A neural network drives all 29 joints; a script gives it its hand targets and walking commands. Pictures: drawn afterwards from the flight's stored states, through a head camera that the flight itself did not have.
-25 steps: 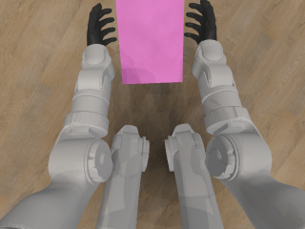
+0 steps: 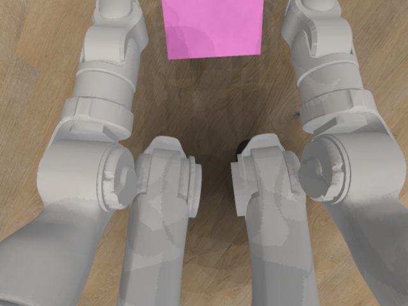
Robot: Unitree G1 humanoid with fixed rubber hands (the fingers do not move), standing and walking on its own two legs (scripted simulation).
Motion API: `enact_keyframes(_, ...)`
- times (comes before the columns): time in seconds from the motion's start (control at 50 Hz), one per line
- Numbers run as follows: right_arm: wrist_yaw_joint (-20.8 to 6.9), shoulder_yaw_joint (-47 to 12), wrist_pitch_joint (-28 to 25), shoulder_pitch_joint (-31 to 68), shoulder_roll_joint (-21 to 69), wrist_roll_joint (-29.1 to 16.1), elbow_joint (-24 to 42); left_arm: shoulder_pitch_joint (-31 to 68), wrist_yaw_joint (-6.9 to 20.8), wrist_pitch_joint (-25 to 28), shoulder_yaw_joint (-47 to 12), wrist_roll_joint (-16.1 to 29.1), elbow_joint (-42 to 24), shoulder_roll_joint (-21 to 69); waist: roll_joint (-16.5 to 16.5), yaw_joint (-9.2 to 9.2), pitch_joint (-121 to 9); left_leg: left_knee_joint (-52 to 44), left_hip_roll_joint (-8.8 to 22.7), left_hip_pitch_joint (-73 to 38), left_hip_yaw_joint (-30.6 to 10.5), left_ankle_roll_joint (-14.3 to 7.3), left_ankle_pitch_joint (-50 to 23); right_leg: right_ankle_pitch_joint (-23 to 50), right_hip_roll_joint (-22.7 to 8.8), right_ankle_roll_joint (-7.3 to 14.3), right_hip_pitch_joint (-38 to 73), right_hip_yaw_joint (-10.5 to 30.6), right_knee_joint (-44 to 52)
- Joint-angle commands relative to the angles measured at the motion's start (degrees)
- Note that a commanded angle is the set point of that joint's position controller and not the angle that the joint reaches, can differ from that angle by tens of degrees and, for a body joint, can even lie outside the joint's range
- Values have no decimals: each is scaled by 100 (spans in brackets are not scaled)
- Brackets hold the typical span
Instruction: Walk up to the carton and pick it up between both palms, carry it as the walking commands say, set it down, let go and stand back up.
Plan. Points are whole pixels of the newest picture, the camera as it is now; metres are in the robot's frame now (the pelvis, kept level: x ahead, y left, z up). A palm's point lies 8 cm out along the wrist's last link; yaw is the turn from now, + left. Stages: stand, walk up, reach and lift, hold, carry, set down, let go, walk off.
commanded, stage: set down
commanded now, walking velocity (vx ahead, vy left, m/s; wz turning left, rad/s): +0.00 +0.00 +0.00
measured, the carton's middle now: out of the picture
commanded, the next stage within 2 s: none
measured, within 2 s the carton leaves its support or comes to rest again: rests again in 1.26 s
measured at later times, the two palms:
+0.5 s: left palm out of the picture +0.53 +0.11 -0.19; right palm out of the picture +0.53 -0.14 -0.18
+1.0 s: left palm out of the picture +0.54 +0.12 -0.20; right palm out of the picture +0.54 -0.14 -0.19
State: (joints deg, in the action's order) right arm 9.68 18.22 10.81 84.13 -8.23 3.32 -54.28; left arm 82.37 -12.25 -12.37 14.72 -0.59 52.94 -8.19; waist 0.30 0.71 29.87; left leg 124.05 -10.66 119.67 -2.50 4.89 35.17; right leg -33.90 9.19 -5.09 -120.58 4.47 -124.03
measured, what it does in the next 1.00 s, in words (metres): stands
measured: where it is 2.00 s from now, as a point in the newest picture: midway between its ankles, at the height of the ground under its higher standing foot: (208, 192)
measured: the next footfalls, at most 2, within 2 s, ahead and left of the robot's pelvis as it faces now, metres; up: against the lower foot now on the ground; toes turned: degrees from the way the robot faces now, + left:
none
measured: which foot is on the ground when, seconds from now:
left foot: down 0.00-1.00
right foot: down 0.00-1.00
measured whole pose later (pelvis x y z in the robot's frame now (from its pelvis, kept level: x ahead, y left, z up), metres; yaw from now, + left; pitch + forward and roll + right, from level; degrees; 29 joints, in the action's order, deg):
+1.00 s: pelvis +0.01 +0.00 -0.02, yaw +1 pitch +35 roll +1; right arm 3.6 22.5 8.1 81.5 -7.8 7.2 -60.6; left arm 79.4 -4.8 -9.3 19.3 -4.5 59.4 -8.6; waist 0.3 1.6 20.4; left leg 127.9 -7.7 126.0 -0.8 2.9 36.8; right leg -36.0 6.3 -2.8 -126.8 2.4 -128.0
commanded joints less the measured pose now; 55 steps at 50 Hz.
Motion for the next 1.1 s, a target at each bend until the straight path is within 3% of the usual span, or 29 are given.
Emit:
enact_keyframes(0.0,-1493,-2185,-269,3066,4916,-493,243,3962,1644,592,-2040,615,-995,4957,28,-71,-8529,-695,14,-2503,697,-287,-2464,2507,-17,367,3200,-809,538)
enact_keyframes(0.02,-1525,-2156,-245,2745,4964,-421,-17,3854,1696,576,-2039,614,-812,4929,71,3,-8416,-627,42,-2453,733,-262,-2458,2606,-31,392,3201,-769,523)
enact_keyframes(0.04,-1526,-2067,-223,2653,5176,-349,-91,3709,1745,562,-1845,442,-607,4838,76,-203,-8070,-662,-5,-2096,751,-318,-2265,2510,-7,394,3131,-715,572)
enact_keyframes(0.08,-1564,-1899,-184,2504,5038,-250,-271,3501,1817,521,-1661,385,-435,4811,71,4,-7706,-582,-5,-1969,757,-339,-2116,2363,-14,401,2906,-742,558)
enact_keyframes(0.1,-1598,-1813,-158,2341,5000,-199,-359,3582,1869,501,-1689,308,-570,4672,-71,-60,-7602,-592,11,-1883,773,-333,-2097,2409,21,421,2840,-665,553)
enact_keyframes(0.14,-1642,-1728,-180,2449,4902,-167,-229,3564,1915,537,-1653,374,-630,4782,-2,88,-7278,-521,-32,-1660,611,-380,-2162,2409,-21,410,2515,-706,446)
enact_keyframes(0.18,-1594,-1824,-281,2390,4957,-216,33,3465,1888,590,-1811,470,-597,4957,23,188,-7345,-469,-9,-1612,601,-325,-2550,2946,-17,419,2770,-681,445)
enact_keyframes(0.22,-1607,-1669,-278,2245,4980,-164,-223,3615,1848,657,-1622,427,-729,4674,165,130,-6924,-542,-36,-1595,541,-382,-2470,2723,-13,410,2436,-653,513)
enact_keyframes(0.28,-1590,-1690,-342,2427,4823,-232,66,3762,1796,712,-1743,517,-902,4642,10,201,-7282,-527,-44,-1817,507,-362,-2569,2743,8,440,2452,-633,478)
enact_keyframes(0.32,-1594,-1578,-309,2719,4729,-185,-272,3686,1718,648,-1504,294,-378,4471,-13,42,-6755,-590,11,-1810,519,-407,-1992,1918,-23,483,1787,-636,539)
enact_keyframes(0.34,-1579,-1589,-330,2707,4582,-162,11,3516,1714,644,-1518,287,-381,4510,40,125,-6797,-558,17,-1790,517,-386,-2130,2018,-15,441,1860,-666,542)
enact_keyframes(0.4,-1704,-1500,-297,2461,4670,-80,-266,3150,1706,624,-1460,102,-176,4471,-162,-178,-6663,-587,-13,-1655,538,-390,-2117,2040,-32,470,1869,-558,425)
enact_keyframes(0.42,-1700,-1462,-281,2430,4633,-79,-305,3310,1714,650,-1364,59,-263,4365,-48,-66,-6684,-583,-21,-1660,532,-379,-2127,2077,-7,457,1865,-633,447)
enact_keyframes(0.44,-1712,-1546,-307,2528,4633,-162,-111,3160,1727,634,-1447,96,-191,4430,-134,-172,-6743,-585,-19,-1740,532,-386,-2229,2183,-5,452,1915,-593,416)
enact_keyframes(0.48,-1727,-1455,-309,2423,4579,-98,-302,3229,1777,658,-1289,59,-234,4334,-12,-61,-6542,-559,20,-1568,488,-407,-2265,2228,-5,436,1795,-597,454)
enact_keyframes(0.5,-1735,-1425,-296,2369,4703,-95,-407,3135,1770,679,-1252,3,-161,4289,-18,-161,-6472,-579,-12,-1465,526,-450,-2084,2132,19,478,1764,-583,449)
enact_keyframes(0.6,-1720,-1273,-285,2167,4525,73,-497,3469,1843,685,-1310,81,-341,4162,11,181,-6287,-497,39,-1341,475,-413,-1968,2098,15,501,1780,-533,470)
enact_keyframes(0.7,-1724,-1195,-295,2134,4415,143,-599,3199,1884,633,-1217,6,-198,4275,15,98,-6138,-549,7,-1309,491,-396,-1981,2081,37,489,1701,-593,498)
enact_keyframes(0.72,-1730,-1165,-281,2070,4303,118,-746,3057,1860,621,-1237,-43,-147,4035,-170,-48,-6038,-541,63,-1192,558,-360,-1924,2040,-28,505,1752,-504,446)
enact_keyframes(0.74,-1729,-1126,-299,2263,4288,119,-619,3101,1859,619,-1177,-27,-76,4056,-71,87,-6007,-527,33,-1205,484,-406,-1888,1944,-9,500,1627,-576,414)
enact_keyframes(0.76,-1743,-1137,-299,2198,4387,127,-575,3027,1865,649,-1116,-98,-119,3913,21,-63,-5922,-533,18,-1130,485,-427,-1976,2036,-14,483,1648,-514,487)
enact_keyframes(0.88,-1767,-1041,-292,2161,4165,192,-707,2904,1909,606,-1008,-155,114,4003,-48,137,-5667,-562,45,-1049,435,-429,-1851,1937,-18,462,1484,-571,451)
enact_keyframes(0.94,-1805,-982,-275,1978,4241,223,-814,2584,1942,588,-922,-276,213,3943,18,-22,-5544,-597,26,-859,446,-460,-1798,1961,-12,515,1556,-529,478)
enact_keyframes(0.96,-1821,-1040,-297,1988,4217,235,-698,2732,1968,593,-964,-198,153,4057,69,117,-5642,-567,44,-938,439,-471,-1826,2005,-9,489,1512,-559,434)
enact_keyframes(0.98,-1811,-984,-282,1965,4260,261,-868,2719,1971,594,-852,-261,250,3853,93,31,-5454,-574,44,-812,415,-465,-1778,1973,16,514,1486,-537,473)
enact_keyframes(1.0,-1806,-980,-298,2007,4076,299,-687,2821,1955,600,-936,-182,197,3842,-13,141,-5683,-467,44,-950,492,-412,-1915,1997,-27,494,1492,-500,461)
enact_keyframes(1.02,-1825,-1038,-274,1999,4247,296,-738,2866,1963,622,-902,-203,178,3842,36,-27,-5620,-513,50,-960,467,-449,-1903,2005,-15,495,1442,-508,472)
enact_keyframes(1.06,-1830,-995,-271,1917,4051,296,-866,2757,1957,606,-996,-206,196,3860,-122,109,-5472,-523,83,-960,404,-425,-1848,1999,-68,507,1408,-499,364)
enact_keyframes(1.08,-1834,-973,-272,1873,4064,317,-941,2477,1973,558,-861,-353,399,3858,-2,26,-5278,-554,95,-897,387,-457,-1775,1882,-58,492,1319,-543,387)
